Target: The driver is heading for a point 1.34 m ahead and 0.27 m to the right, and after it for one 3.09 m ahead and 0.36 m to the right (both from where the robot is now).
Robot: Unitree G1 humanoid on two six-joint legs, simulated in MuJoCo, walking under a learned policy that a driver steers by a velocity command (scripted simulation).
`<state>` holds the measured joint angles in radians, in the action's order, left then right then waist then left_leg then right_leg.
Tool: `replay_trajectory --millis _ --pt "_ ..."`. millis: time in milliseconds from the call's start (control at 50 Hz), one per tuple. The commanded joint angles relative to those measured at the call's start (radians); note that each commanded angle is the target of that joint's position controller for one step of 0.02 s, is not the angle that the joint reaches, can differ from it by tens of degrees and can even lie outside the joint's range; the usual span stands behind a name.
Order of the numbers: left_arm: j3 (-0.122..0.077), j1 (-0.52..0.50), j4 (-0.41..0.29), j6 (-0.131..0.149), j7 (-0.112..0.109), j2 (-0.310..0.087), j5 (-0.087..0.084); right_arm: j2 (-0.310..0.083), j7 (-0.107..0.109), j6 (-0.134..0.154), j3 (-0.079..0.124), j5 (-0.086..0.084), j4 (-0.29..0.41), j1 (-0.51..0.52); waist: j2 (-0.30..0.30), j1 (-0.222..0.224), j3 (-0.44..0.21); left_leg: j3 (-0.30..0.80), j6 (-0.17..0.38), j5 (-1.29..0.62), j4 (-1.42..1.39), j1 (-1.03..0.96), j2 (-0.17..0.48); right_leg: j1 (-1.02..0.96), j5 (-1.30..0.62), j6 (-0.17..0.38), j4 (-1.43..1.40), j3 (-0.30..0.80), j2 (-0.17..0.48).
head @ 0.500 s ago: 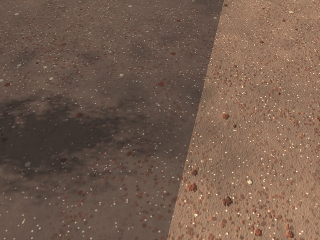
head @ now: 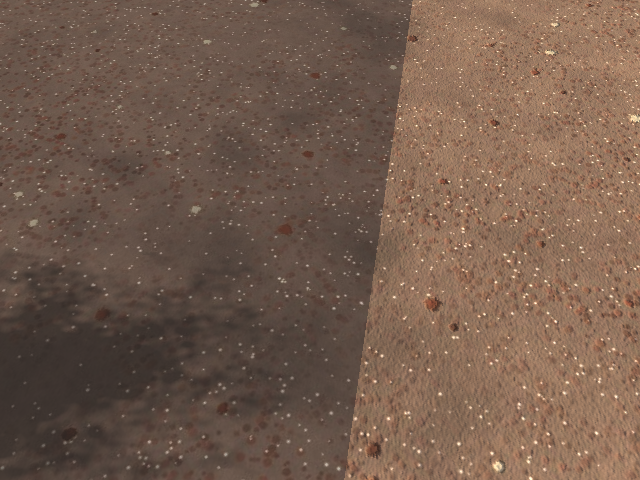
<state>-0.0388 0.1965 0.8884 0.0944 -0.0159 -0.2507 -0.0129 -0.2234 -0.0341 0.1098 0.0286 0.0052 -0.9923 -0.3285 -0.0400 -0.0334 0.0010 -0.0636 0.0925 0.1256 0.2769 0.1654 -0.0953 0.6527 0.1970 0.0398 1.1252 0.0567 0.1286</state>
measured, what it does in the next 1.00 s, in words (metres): walks ahead, turning right: right foot, then left foot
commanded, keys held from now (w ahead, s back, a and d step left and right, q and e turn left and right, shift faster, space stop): w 0.04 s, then w+e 0.48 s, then w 0.48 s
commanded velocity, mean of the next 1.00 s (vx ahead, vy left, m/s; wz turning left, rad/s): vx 0.50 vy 0.00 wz -0.27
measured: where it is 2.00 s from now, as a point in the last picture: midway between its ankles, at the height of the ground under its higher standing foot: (419, 280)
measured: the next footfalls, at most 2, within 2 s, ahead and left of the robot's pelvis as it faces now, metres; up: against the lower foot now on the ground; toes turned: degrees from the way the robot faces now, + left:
right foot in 0.32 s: +0.34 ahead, -0.17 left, +0.00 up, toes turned -8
left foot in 0.84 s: +0.68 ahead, -0.05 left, +0.00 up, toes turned -17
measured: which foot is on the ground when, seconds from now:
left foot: down 0.00-0.34, up 0.36-0.82, down 0.84-1.00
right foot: up 0.00-0.30, down 0.32-0.86, up 0.88-1.00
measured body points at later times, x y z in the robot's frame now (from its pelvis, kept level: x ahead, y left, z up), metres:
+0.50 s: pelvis +0.28 -0.10 +0.00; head +0.31 -0.12 +0.45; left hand +0.41 +0.15 -0.12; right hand +0.35 -0.38 -0.13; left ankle +0.30 +0.08 -0.66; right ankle +0.30 -0.17 -0.74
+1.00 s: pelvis +0.58 -0.11 -0.01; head +0.60 -0.10 +0.44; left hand +0.72 +0.13 -0.14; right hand +0.61 -0.40 -0.11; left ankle +0.64 -0.04 -0.74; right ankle +0.45 -0.21 -0.65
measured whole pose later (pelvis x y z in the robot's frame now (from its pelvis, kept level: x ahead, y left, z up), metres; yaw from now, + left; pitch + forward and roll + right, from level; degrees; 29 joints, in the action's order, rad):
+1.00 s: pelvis +0.58 -0.11 -0.01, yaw -17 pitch +2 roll +0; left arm -0.04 0.31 0.83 0.08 0.00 -0.27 -0.01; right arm -0.26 -0.03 0.11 0.04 0.00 -0.82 -0.21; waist -0.03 0.00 0.01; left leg -0.04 0.07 0.15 0.42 0.31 -0.06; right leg 0.43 0.35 0.05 1.16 0.06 0.01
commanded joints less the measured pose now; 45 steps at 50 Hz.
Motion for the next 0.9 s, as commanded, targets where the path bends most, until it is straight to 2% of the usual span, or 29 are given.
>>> replay_trajectory --millis 20,120,180,220,260,280,300,320,340,360,380,400,420,440,460,500,540,620,680,740,780,800,820,840,860,880,900 --pt "-0.012 0.024 -0.045 -0.004 -0.006 -0.042 0.011 -0.134 0.020 0.015 0.022 -0.002 0.055 0.035 0.075 0.043 0.056 0.214 0.169 -0.080 -0.194 0.087 0.285 0.039 -0.152 -0.028 -0.144 0.002 0.040" --pt "-0.002 -0.142 -0.087 0.003 0.015 -0.024 -0.003 -0.169 0.035 0.005 0.029 -0.013 0.031 -0.047 0.083 -0.021 0.054 0.120 0.116 -0.098 -0.180 -0.039 0.282 0.014 -0.318 -0.025 -0.437 -0.046 -0.007" --pt "0.002 -0.217 -0.126 0.001 0.035 -0.027 -0.012 -0.168 0.035 -0.005 0.031 -0.014 0.005 -0.090 0.085 -0.047 0.080 0.096 0.106 -0.098 -0.151 -0.164 0.329 0.062 -0.267 -0.003 -0.499 -0.041 -0.019" --pt "0.002 -0.247 -0.154 0.003 0.051 -0.035 -0.015 -0.172 0.038 -0.016 0.035 -0.013 -0.003 -0.093 0.083 -0.046 0.088 0.082 0.091 -0.126 -0.110 -0.245 0.361 0.087 -0.186 0.026 -0.525 -0.039 -0.029" --pt "-0.004 -0.226 -0.170 0.006 0.066 -0.051 -0.013 -0.191 0.041 -0.028 0.042 -0.015 0.006 -0.063 0.099 -0.019 0.067 0.050 0.068 -0.290 -0.030 -0.279 0.370 0.026 -0.089 0.058 -0.542 -0.075 -0.059" --pt "-0.015 -0.171 -0.164 0.007 0.070 -0.070 -0.010 -0.204 0.043 -0.034 0.045 -0.014 0.017 -0.037 0.114 0.017 0.024 0.022 0.053 -0.478 0.056 -0.270 0.360 -0.081 -0.063 0.078 -0.550 -0.112 -0.096" --pt "-0.038 -0.036 -0.130 0.006 0.070 -0.104 -0.009 -0.200 0.046 -0.043 0.042 -0.010 0.029 -0.015 0.106 0.089 -0.054 -0.024 0.027 -0.645 0.232 -0.232 0.322 -0.266 -0.082 0.102 -0.577 -0.148 -0.147" --pt "-0.075 0.154 -0.082 0.003 0.062 -0.180 -0.011 -0.181 0.053 -0.046 0.032 0.002 0.056 -0.011 0.059 0.159 -0.157 -0.068 -0.014 -0.598 0.498 -0.069 0.271 -0.546 -0.112 0.146 -0.582 -0.057 -0.121" --pt "-0.108 0.274 -0.075 -0.001 0.053 -0.315 0.000 -0.077 0.040 -0.020 -0.007 0.017 0.103 -0.087 -0.183 0.141 -0.294 -0.076 -0.091 -0.139 0.925 0.383 0.107 -0.958 0.005 0.324 -0.644 0.451 0.140" --pt "-0.087 0.284 -0.075 -0.001 0.053 -0.252 -0.003 -0.091 0.026 0.024 -0.009 0.007 0.092 -0.081 -0.195 0.135 -0.388 0.115 -0.082 0.398 1.090 0.570 0.035 -1.073 0.050 0.375 -0.825 0.773 0.229" --pt "-0.070 0.242 -0.083 0.001 0.050 -0.192 0.002 -0.174 0.015 0.053 0.014 -0.030 0.127 0.012 -0.152 0.137 -0.262 0.169 -0.050 0.345 1.131 0.669 0.100 -0.992 0.034 0.306 -0.826 0.641 0.191" --pt "-0.060 0.156 -0.108 0.000 0.048 -0.156 0.002 -0.180 0.018 0.064 0.014 -0.037 0.149 0.079 -0.060 0.112 -0.171 0.154 -0.036 0.254 1.078 0.657 0.149 -0.844 -0.052 0.268 -0.827 0.486 0.148" --pt "-0.050 0.081 -0.133 -0.004 0.050 -0.128 0.005 -0.175 0.026 0.061 0.020 -0.020 0.152 0.107 0.032 0.072 -0.105 0.142 -0.041 0.193 0.992 0.602 0.185 -0.686 -0.155 0.244 -0.848 0.377 0.108" --pt "-0.042 0.040 -0.151 -0.003 0.051 -0.104 0.012 -0.175 0.034 0.047 0.029 -0.008 0.156 0.099 0.026 0.034 -0.084 0.147 -0.048 0.159 0.917 0.522 0.214 -0.581 -0.223 0.229 -0.874 0.314 0.074" --pt "-0.039 0.024 -0.159 -0.004 0.051 -0.097 0.013 -0.162 0.035 0.031 0.031 -0.003 0.163 0.089 0.012 0.012 -0.070 0.145 -0.060 0.147 0.876 0.475 0.218 -0.518 -0.249 0.229 -0.897 0.289 0.050" --pt "-0.048 0.048 -0.158 0.001 0.042 -0.127 0.006 -0.135 0.040 0.009 0.032 0.009 0.177 0.090 0.001 0.000 -0.055 0.125 -0.093 0.103 0.800 0.453 0.206 -0.451 -0.327 0.242 -0.917 0.235 0.026" --pt "-0.055 0.091 -0.148 0.002 0.026 -0.150 0.001 -0.127 0.046 0.001 0.032 0.013 0.209 0.163 -0.002 0.016 -0.026 0.114 -0.120 0.003 0.665 0.490 0.192 -0.439 -0.356 0.238 -0.932 0.198 0.013" --pt "-0.049 0.171 -0.116 -0.002 0.008 -0.135 -0.003 -0.089 0.037 0.009 0.020 0.004 0.244 0.301 -0.038 0.077 -0.008 0.097 -0.114 -0.245 0.365 0.438 0.156 -0.455 -0.278 0.178 -0.929 0.137 -0.027" --pt "-0.049 0.212 -0.090 0.000 0.009 -0.145 -0.004 -0.100 0.025 0.015 0.018 -0.007 0.272 0.382 -0.047 0.111 0.025 0.098 -0.096 -0.290 0.277 0.426 0.144 -0.504 -0.204 0.170 -0.928 0.171 0.007" --pt "-0.052 0.243 -0.069 -0.010 0.003 -0.148 -0.003 -0.121 0.009 0.028 0.021 -0.008 0.305 0.436 -0.037 0.121 0.048 0.109 -0.063 -0.204 0.227 0.501 0.144 -0.649 -0.254 0.172 -0.869 0.219 0.068" --pt "-0.056 0.236 -0.065 -0.020 -0.004 -0.159 -0.001 -0.133 0.001 0.034 0.024 -0.008 0.310 0.418 -0.044 0.103 0.041 0.100 -0.039 -0.125 0.203 0.474 0.135 -0.706 -0.337 0.158 -0.829 0.233 0.091" --pt "-0.058 0.222 -0.068 -0.026 -0.005 -0.166 0.000 -0.144 0.000 0.037 0.029 -0.008 0.304 0.383 -0.052 0.083 0.024 0.081 -0.025 -0.084 0.195 0.410 0.118 -0.711 -0.438 0.148 -0.793 0.227 0.086" --pt "-0.057 0.201 -0.074 -0.030 -0.004 -0.170 0.002 -0.163 0.004 0.038 0.040 -0.008 0.284 0.304 -0.058 0.039 -0.024 0.049 -0.005 -0.075 0.173 0.282 0.086 -0.703 -0.607 0.133 -0.713 0.204 0.057" --pt "-0.049 0.181 -0.086 -0.033 0.000 -0.155 0.009 -0.198 0.010 0.039 0.058 -0.004 0.245 0.159 -0.044 -0.028 -0.125 0.060 0.031 -0.117 0.183 0.064 0.103 -0.644 -0.685 0.110 -0.553 0.164 0.002" --pt "-0.032 0.170 -0.110 -0.031 0.002 -0.121 0.025 -0.253 0.016 0.036 0.071 0.006 0.219 -0.029 0.047 -0.098 -0.270 0.251 0.102 -0.140 0.206 -0.229 0.268 -0.459 -0.447 0.078 -0.268 0.115 -0.071" --pt "-0.003 0.336 -0.094 -0.012 0.014 -0.017 0.003 -0.308 0.010 0.024 0.090 0.003 0.182 -0.117 0.355 -0.037 -0.384 0.690 0.267 0.016 0.139 -0.582 0.483 -0.059 0.249 0.001 0.086 0.056 -0.235" --pt "-0.015 0.305 -0.081 0.001 0.014 -0.103 -0.013 -0.212 0.006 0.021 0.067 -0.021 0.179 -0.112 0.267 -0.065 -0.331 0.804 0.237 0.202 0.047 -0.555 0.479 0.075 0.365 0.013 0.193 0.142 -0.193"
